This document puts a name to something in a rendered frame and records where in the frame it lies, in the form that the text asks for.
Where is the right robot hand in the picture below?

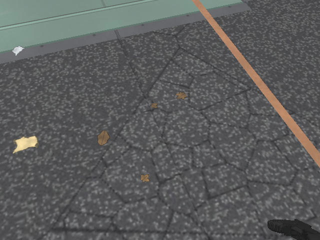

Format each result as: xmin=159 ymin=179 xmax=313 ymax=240
xmin=267 ymin=219 xmax=320 ymax=240

